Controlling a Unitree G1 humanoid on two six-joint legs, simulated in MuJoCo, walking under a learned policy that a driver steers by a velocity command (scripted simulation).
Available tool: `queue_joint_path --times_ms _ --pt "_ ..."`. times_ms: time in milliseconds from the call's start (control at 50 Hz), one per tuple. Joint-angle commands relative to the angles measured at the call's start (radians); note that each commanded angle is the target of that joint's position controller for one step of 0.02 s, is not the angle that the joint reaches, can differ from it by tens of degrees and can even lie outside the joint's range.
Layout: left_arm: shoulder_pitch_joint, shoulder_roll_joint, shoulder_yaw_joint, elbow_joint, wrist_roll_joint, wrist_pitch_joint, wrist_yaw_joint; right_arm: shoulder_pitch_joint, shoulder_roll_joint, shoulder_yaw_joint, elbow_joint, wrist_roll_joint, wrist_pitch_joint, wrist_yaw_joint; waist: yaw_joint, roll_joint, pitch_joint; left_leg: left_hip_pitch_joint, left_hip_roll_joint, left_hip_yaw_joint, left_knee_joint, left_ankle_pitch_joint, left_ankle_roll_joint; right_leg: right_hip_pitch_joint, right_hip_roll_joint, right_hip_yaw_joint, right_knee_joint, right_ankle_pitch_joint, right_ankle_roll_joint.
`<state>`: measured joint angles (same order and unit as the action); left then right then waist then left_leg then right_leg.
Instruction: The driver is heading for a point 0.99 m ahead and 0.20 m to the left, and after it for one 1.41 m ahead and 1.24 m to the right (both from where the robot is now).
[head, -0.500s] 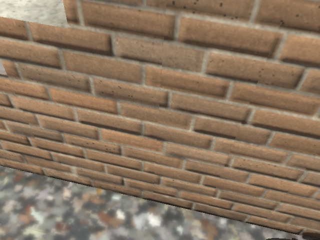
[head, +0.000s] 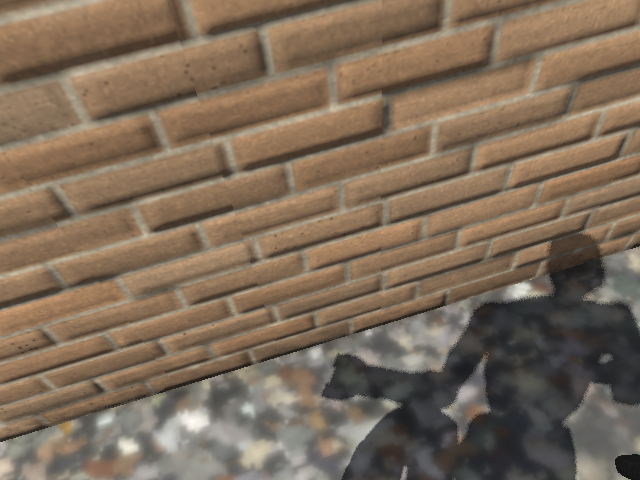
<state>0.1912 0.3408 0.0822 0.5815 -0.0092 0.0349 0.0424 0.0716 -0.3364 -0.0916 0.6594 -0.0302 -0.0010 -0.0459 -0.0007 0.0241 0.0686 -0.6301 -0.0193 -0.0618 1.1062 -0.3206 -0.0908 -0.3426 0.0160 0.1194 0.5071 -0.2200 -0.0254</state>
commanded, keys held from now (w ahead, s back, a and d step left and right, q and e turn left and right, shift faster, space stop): w+e+shift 0.04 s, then w+shift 0.10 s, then w+q+shift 0.86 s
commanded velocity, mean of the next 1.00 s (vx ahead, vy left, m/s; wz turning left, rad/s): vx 0.07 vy -0.18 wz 0.37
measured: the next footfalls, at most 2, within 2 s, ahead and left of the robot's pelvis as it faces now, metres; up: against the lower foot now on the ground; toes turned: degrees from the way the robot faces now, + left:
left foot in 0.16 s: +0.10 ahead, +0.14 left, +0.00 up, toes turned -12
right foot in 0.44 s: +0.05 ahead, -0.25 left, +0.00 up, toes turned +2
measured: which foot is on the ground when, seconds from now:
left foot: up 0.00-0.14, down 0.16-0.42, up 0.44-1.00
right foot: down 0.00-0.14, up 0.16-0.42, down 0.44-1.00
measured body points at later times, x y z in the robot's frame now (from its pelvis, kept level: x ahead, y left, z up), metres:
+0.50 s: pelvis +0.02 -0.12 -0.02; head +0.07 -0.12 +0.43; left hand +0.15 +0.13 -0.12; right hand +0.03 -0.45 -0.12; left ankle +0.04 +0.10 -0.70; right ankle +0.01 -0.25 -0.74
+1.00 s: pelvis +0.03 -0.12 -0.01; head +0.10 -0.09 +0.43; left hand +0.03 +0.21 -0.11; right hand +0.36 -0.26 -0.08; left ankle +0.02 +0.00 -0.73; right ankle +0.01 -0.25 -0.74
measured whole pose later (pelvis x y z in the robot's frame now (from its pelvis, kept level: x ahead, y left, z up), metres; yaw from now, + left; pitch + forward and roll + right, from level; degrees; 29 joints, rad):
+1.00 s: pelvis +0.03 -0.12 -0.01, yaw +25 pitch +2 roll -1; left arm 0.12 0.34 0.10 0.68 -0.01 0.05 0.04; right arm 0.00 -0.32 -0.06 0.55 0.03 0.04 0.05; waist 0.03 0.02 0.14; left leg -0.39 0.08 0.09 0.63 -0.30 -0.01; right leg -0.12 -0.13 -0.38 0.49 -0.36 0.03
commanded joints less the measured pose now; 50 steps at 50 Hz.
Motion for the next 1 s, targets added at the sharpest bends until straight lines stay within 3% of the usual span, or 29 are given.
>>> queue_joint_path --times_ms 20,40,60,80,120,140,160,180,200,220,260,300,340,360,400,420,440,460,480,520,560,600,620,640,700,860,880,960,1000 --pt "-0.039 0.172 0.049 -0.088 -0.009 -0.009 0.013 -0.025 -0.035 -0.002 -0.077 0.012 -0.013 0.003 0.004 -0.139 -0.181 -0.043 -0.035 -0.035 -0.099 0.067 -0.003 0.188 -0.189 0.267 -0.122 0.260 -0.149" --pt "-0.038 0.178 0.052 -0.089 -0.009 -0.006 0.015 -0.032 -0.033 -0.001 -0.080 0.014 -0.014 0.005 0.008 -0.157 -0.172 -0.036 -0.044 -0.041 -0.154 0.069 -0.001 0.185 -0.182 0.290 -0.124 0.203 -0.145" --pt "-0.116 0.142 0.031 -0.111 0.013 0.018 -0.038 0.173 -0.082 -0.013 0.017 0.058 -0.015 -0.034 -0.045 -0.163 -0.173 0.200 -0.064 0.045 -0.402 0.069 0.043 0.071 -0.021 0.109 -0.125 0.030 -0.190" --pt "-0.109 0.155 0.035 -0.124 0.034 0.023 -0.067 0.218 -0.122 -0.032 0.057 0.055 -0.016 -0.046 -0.028 -0.262 -0.153 0.373 -0.063 0.076 -0.471 0.105 0.042 -0.049 0.008 0.132 -0.139 -0.100 -0.187" --pt "-0.124 0.118 0.017 -0.135 0.037 0.016 -0.107 0.361 -0.161 -0.058 0.112 0.061 -0.021 -0.059 -0.076 -0.266 -0.133 0.621 -0.002 0.043 -0.561 0.175 0.059 -0.220 0.027 0.165 -0.052 -0.287 -0.151" --pt "-0.111 0.051 -0.005 -0.139 0.034 0.006 -0.122 0.450 -0.164 -0.061 0.132 0.053 -0.025 -0.060 -0.114 -0.176 -0.132 0.727 0.104 -0.070 -0.641 0.145 0.100 -0.315 0.087 0.149 0.123 -0.353 -0.108" --pt "-0.084 -0.065 -0.038 -0.152 0.054 0.003 -0.127 0.543 -0.195 -0.053 0.136 0.012 -0.030 -0.059 -0.104 -0.018 -0.139 0.742 0.386 -0.390 -0.675 0.126 0.198 -0.394 0.168 0.174 0.473 -0.456 -0.062" --pt "0.071 -0.045 -0.029 -0.130 0.034 -0.003 -0.131 0.462 -0.269 -0.051 0.109 -0.021 -0.042 -0.070 0.007 0.143 -0.113 0.647 0.592 -0.813 -0.844 0.124 0.407 -0.511 0.173 0.219 0.730 -0.465 0.003" --pt "0.067 0.050 -0.002 -0.114 0.013 0.007 -0.120 0.339 -0.294 -0.066 0.086 0.006 -0.064 -0.085 0.038 0.170 -0.015 0.471 0.607 -0.893 -0.938 -0.153 0.415 -0.508 0.119 0.227 0.883 -0.339 0.017" --pt "0.034 0.116 0.014 -0.118 0.036 0.017 -0.109 0.267 -0.251 -0.057 0.090 0.038 -0.071 -0.090 0.060 0.139 0.028 0.378 0.509 -0.710 -0.926 -0.327 0.324 -0.449 0.081 0.240 0.933 -0.234 0.016" --pt "0.021 0.135 0.018 -0.141 0.084 0.033 -0.099 0.201 -0.227 -0.038 0.077 0.057 -0.043 -0.074 0.105 0.164 0.043 0.241 0.348 -0.440 -0.895 -0.259 0.205 -0.288 0.031 0.094 0.915 -0.127 0.052" --pt "0.009 0.072 -0.003 -0.161 0.073 0.027 -0.104 0.224 -0.251 -0.049 0.056 0.046 -0.031 -0.067 0.092 0.206 0.043 0.194 0.235 -0.286 -0.904 -0.104 0.146 -0.141 0.024 -0.008 0.712 -0.117 0.075" --pt "0.005 -0.005 -0.028 -0.168 0.054 0.018 -0.098 0.237 -0.290 -0.075 0.025 0.042 -0.019 -0.067 0.067 0.254 0.043 0.161 0.198 -0.191 -0.921 0.050 0.117 0.052 0.026 -0.049 0.372 -0.243 0.064" --pt "0.038 -0.022 -0.027 -0.154 0.052 0.013 -0.094 0.239 -0.298 -0.085 0.017 0.046 -0.009 -0.065 0.067 0.279 0.037 0.140 0.191 -0.175 -0.920 0.089 0.108 0.175 0.037 -0.071 0.239 -0.259 0.056" --pt "0.203 -0.008 0.000 -0.073 0.030 0.009 -0.083 0.231 -0.242 -0.072 -0.003 0.056 -0.002 -0.065 0.111 0.260 0.014 0.139 0.202 -0.211 -0.860 0.118 0.108 0.356 0.015 -0.087 -0.011 -0.023 0.026" --pt "0.240 0.007 0.013 -0.041 0.017 0.008 -0.079 0.269 -0.158 -0.048 0.005 0.058 -0.003 -0.061 0.109 0.124 -0.006 0.143 0.130 -0.155 -0.665 0.001 0.096 0.395 0.002 -0.053 -0.155 -0.052 0.007" --pt "0.240 0.059 0.015 -0.041 0.031 0.007 -0.086 0.327 -0.066 -0.020 -0.006 0.023 0.003 -0.051 0.058 -0.134 -0.080 0.042 0.026 -0.060 -0.414 -0.253 0.076 0.497 -0.100 0.010 -0.118 0.144 -0.009" --pt "0.229 0.203 0.045 -0.068 0.058 0.008 -0.091 0.359 -0.034 -0.010 -0.039 0.008 0.002 -0.059 0.019 -0.389 -0.127 -0.106 -0.070 0.042 -0.150 -0.352 0.034 0.399 -0.295 0.254 -0.155 0.269 -0.134" --pt "0.184 0.174 0.041 -0.086 0.079 0.001 -0.095 0.341 -0.077 -0.014 -0.044 0.042 -0.004 -0.064 0.024 -0.435 -0.131 -0.078 0.005 0.029 0.051 -0.370 0.033 0.281 -0.285 0.318 -0.252 0.143 -0.205" --pt "0.028 0.059 0.013 -0.095 0.065 -0.001 -0.078 0.307 -0.136 -0.032 -0.008 0.046 0.022 -0.068 -0.044 -0.186 -0.029 -0.065 0.039 0.035 0.203 -0.237 0.023 0.164 -0.230 0.120 -0.234 0.142 -0.150" --pt "-0.050 0.036 0.005 -0.091 0.053 -0.019 -0.059 0.325 -0.140 -0.035 0.010 0.025 0.043 -0.068 -0.088 -0.151 -0.043 -0.003 0.057 0.032 0.237 -0.109 0.004 0.157 -0.218 -0.028 -0.163 0.517 -0.151" --pt "-0.034 0.028 0.009 -0.068 0.044 -0.040 -0.046 0.278 -0.111 -0.015 -0.023 0.024 0.046 -0.058 -0.075 -0.159 -0.059 0.005 0.093 0.038 0.113 -0.066 0.010 0.218 -0.241 -0.063 -0.149 0.600 -0.164" --pt "-0.031 0.055 0.019 -0.080 0.010 -0.067 -0.026 0.152 -0.113 -0.005 -0.069 0.030 0.054 -0.025 -0.024 -0.056 -0.040 -0.112 0.110 -0.062 0.059 -0.043 0.008 0.348 -0.392 0.078 -0.115 0.838 -0.148" --pt "-0.001 0.085 0.031 -0.058 0.005 -0.069 -0.008 0.138 -0.106 0.001 -0.087 0.029 0.060 -0.003 -0.023 -0.035 -0.096 -0.143 0.116 -0.091 0.036 -0.060 0.010 0.455 -0.441 0.087 -0.114 0.865 -0.149" --pt "-0.020 0.109 0.044 -0.035 0.024 -0.054 0.016 0.081 -0.093 0.010 -0.130 0.044 0.071 0.038 0.001 -0.090 -0.125 -0.135 0.130 -0.026 -0.056 -0.062 -0.010 0.525 -0.434 -0.005 -0.150 0.732 -0.176" --pt "-0.055 0.163 0.063 0.022 0.016 -0.017 0.004 -0.081 -0.050 0.020 -0.198 0.059 0.059 0.093 0.055 -0.123 -0.082 -0.005 0.132 0.135 -0.279 -0.003 0.001 0.463 -0.354 -0.261 -0.161 0.708 -0.155" --pt "-0.058 0.159 0.056 0.027 0.028 0.001 0.004 -0.082 -0.051 0.021 -0.192 0.052 0.046 0.104 0.054 -0.123 -0.092 0.038 0.126 0.152 -0.326 -0.008 0.012 0.452 -0.339 -0.296 -0.154 0.725 -0.137" --pt "-0.087 0.151 0.057 0.037 -0.001 0.009 -0.002 -0.022 -0.073 -0.003 -0.156 0.069 0.032 0.100 0.009 -0.180 -0.150 0.196 0.070 0.198 -0.440 0.000 0.070 0.445 -0.337 -0.356 -0.056 0.777 -0.099" --pt "-0.115 0.131 0.053 0.042 -0.023 0.006 -0.008 0.125 -0.125 -0.038 -0.109 0.061 0.026 0.078 -0.092 -0.158 -0.188 0.411 0.018 0.192 -0.607 0.094 0.146 0.354 -0.297 -0.402 0.136 0.751 -0.043"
